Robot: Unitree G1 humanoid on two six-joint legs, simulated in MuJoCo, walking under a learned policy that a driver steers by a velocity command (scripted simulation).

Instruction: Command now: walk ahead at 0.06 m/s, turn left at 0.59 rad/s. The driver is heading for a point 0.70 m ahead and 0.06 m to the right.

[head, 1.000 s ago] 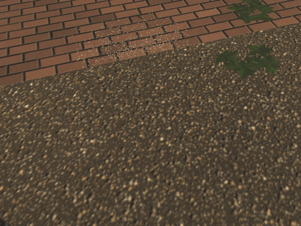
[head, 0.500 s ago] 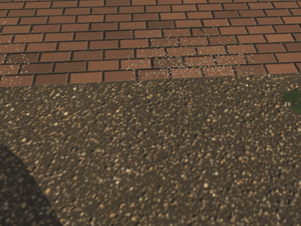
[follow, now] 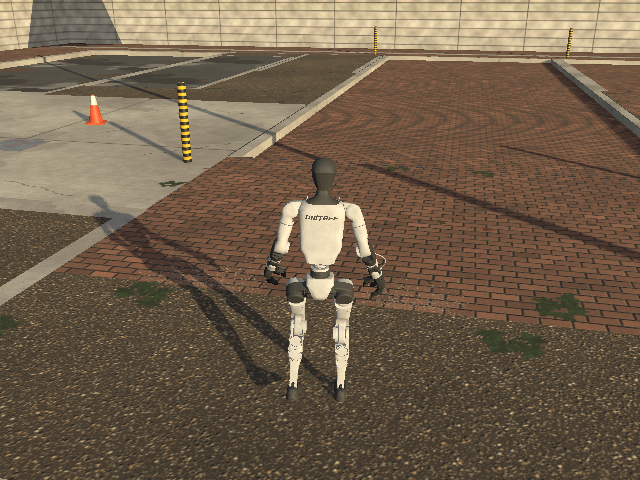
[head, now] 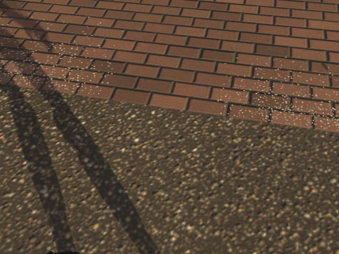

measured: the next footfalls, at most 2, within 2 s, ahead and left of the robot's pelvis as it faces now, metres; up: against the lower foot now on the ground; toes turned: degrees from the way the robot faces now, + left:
left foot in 0.24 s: +0.05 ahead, +0.15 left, +0.00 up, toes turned +7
right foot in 0.56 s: +0.06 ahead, -0.10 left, +0.00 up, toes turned +8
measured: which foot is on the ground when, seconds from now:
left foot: up 0.00-0.22, down 0.24-1.00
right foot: down 0.00-0.24, up 0.26-0.54, down 0.56-1.00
